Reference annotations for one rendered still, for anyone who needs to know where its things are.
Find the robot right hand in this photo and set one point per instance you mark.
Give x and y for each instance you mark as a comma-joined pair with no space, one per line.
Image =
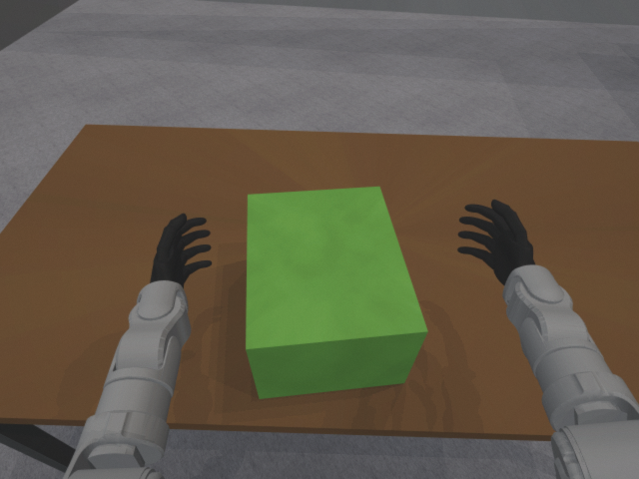
509,247

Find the table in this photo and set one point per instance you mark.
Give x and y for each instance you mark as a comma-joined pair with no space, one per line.
76,255

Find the carton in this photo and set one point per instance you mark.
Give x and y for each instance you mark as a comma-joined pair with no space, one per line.
330,303

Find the right robot forearm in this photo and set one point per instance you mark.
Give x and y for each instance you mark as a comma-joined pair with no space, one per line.
578,386

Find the right robot upper arm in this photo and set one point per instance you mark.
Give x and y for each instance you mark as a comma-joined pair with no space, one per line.
607,450

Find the robot left hand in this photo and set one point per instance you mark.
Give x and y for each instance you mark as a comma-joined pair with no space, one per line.
170,259

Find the left robot forearm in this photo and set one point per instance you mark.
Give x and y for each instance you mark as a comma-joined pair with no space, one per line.
129,428

